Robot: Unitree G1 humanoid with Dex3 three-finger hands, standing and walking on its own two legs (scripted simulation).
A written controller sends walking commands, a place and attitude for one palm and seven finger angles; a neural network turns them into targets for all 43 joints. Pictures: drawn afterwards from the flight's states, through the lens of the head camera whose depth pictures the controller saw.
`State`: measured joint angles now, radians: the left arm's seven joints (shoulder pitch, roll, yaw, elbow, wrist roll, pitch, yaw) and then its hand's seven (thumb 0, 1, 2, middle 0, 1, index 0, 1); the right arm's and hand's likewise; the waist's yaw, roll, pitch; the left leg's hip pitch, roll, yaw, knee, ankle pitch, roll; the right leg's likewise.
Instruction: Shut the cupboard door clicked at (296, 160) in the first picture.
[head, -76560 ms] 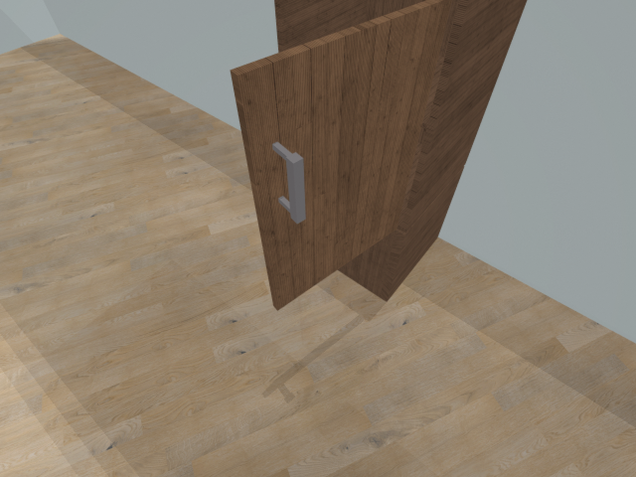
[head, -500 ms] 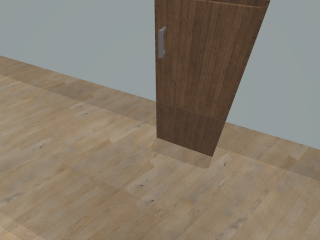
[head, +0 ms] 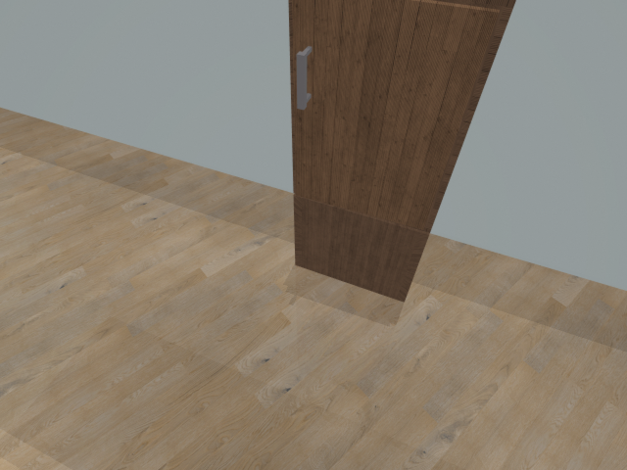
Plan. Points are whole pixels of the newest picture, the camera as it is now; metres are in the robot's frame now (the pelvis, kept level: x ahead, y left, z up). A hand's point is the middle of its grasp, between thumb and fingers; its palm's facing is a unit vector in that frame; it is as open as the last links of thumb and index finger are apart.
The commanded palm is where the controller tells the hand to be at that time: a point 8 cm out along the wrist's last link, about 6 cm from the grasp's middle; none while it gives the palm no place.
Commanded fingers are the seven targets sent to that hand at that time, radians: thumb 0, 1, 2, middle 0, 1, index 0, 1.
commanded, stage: look to check the result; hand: left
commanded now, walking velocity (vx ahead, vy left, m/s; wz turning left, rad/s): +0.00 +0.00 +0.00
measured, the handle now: (305, 78) +0.93 +0.06 +0.06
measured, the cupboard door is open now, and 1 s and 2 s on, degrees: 1 1 1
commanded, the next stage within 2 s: stand and wait in 0.46 s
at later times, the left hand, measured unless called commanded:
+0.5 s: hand out of the picture +0.07 +0.20 -0.17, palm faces -0.01 -0.96 -0.27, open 7.3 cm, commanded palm none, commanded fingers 0.00 0.90 0.90 -0.20 -0.30 -0.20 -0.30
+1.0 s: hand out of the picture +0.07 +0.19 -0.17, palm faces +0.00 -0.96 -0.27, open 7.3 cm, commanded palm none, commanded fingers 0.00 0.90 0.90 -0.20 -0.30 -0.20 -0.30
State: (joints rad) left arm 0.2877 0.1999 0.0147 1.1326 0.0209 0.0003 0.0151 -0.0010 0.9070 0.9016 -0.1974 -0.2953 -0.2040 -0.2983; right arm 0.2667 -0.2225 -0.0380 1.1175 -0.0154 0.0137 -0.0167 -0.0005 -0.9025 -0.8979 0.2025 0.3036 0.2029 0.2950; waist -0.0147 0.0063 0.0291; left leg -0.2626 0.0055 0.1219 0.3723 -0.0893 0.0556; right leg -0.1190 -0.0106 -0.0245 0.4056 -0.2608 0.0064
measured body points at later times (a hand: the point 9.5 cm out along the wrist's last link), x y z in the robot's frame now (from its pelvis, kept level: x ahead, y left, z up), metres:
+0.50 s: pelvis +0.03 -0.01 +0.00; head +0.04 -0.01 +0.45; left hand +0.07 +0.25 -0.15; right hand +0.08 -0.28 -0.14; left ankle +0.08 +0.08 -0.74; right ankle -0.03 -0.13 -0.74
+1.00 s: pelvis +0.05 -0.02 +0.00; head +0.06 -0.03 +0.45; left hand +0.07 +0.24 -0.15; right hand +0.09 -0.28 -0.15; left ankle +0.08 +0.08 -0.74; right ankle -0.02 -0.13 -0.74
